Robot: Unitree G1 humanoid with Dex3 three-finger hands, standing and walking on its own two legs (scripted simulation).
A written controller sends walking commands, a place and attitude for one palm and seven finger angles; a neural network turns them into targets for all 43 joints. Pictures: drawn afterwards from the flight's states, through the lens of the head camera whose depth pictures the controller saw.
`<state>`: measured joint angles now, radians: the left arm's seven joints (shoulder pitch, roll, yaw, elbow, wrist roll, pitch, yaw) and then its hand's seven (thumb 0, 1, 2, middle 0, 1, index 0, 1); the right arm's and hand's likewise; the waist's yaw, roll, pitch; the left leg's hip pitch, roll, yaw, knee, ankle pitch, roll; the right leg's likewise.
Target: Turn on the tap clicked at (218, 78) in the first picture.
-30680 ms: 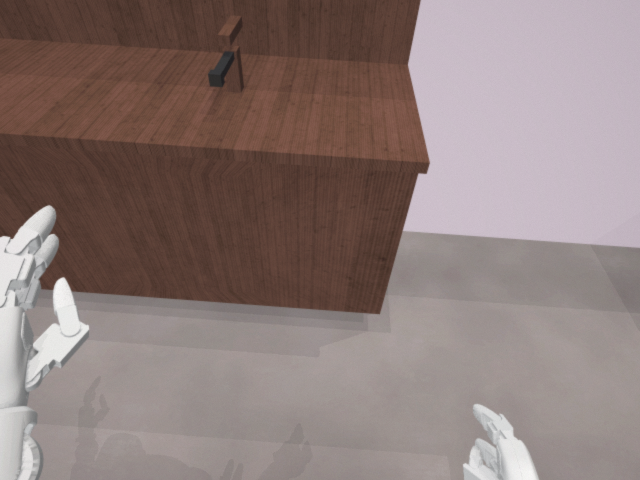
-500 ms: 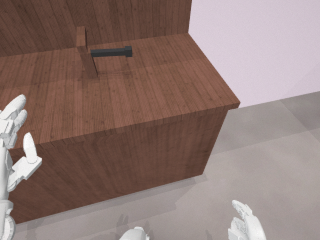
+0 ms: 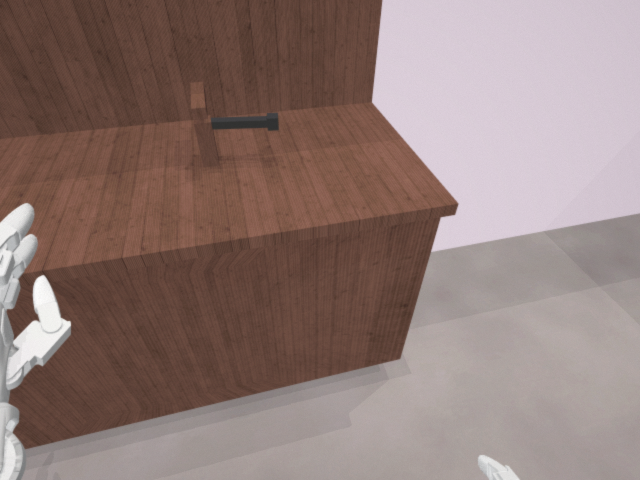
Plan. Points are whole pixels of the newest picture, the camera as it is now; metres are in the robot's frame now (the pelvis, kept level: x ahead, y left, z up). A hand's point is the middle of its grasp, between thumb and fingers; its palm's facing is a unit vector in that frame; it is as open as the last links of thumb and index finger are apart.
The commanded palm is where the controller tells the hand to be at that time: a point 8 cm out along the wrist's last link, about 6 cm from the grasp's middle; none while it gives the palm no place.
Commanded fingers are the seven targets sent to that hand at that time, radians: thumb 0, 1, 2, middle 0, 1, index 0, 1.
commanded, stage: stop stepping back and stand still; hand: left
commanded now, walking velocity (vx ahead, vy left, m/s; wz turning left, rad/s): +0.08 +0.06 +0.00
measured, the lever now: (272, 121) +0.81 +0.15 +0.09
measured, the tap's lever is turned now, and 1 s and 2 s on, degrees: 81 81 81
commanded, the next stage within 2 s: stand and check the lever's angle in 0.32 s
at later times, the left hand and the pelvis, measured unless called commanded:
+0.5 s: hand (95, 350) +0.19 +0.23 +0.16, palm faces +0.45 -0.81 -0.39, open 7.4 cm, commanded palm +0.14 +0.25 +0.19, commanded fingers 0.00 0.90 0.90 -0.20 -0.30 -0.20 -0.30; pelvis -0.01 -0.03 +0.00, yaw +2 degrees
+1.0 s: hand (100, 323) +0.22 +0.23 +0.16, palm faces +0.40 -0.86 -0.31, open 7.4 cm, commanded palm +0.17 +0.28 +0.19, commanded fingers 0.00 0.90 0.90 -0.20 -0.30 -0.20 -0.30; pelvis +0.02 -0.01 +0.01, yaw +1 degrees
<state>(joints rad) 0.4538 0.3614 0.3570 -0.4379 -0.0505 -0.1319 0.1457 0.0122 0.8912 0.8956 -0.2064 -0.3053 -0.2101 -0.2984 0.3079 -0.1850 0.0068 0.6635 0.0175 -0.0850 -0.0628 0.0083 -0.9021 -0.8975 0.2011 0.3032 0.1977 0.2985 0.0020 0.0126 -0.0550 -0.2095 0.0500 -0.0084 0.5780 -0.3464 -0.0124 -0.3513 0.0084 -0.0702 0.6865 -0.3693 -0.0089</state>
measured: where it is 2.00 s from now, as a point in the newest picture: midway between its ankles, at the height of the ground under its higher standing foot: outside the picture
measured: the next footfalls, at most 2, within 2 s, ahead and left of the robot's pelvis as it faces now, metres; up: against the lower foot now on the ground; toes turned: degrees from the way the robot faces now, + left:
right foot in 0.02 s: +0.08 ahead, -0.12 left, +0.00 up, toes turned +0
left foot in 0.28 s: +0.06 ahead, +0.11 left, +0.00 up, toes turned +2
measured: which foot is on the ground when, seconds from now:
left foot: down 0.00-0.02, up 0.04-0.26, down 0.28-1.00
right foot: up 0.00-0.00, down 0.02-1.00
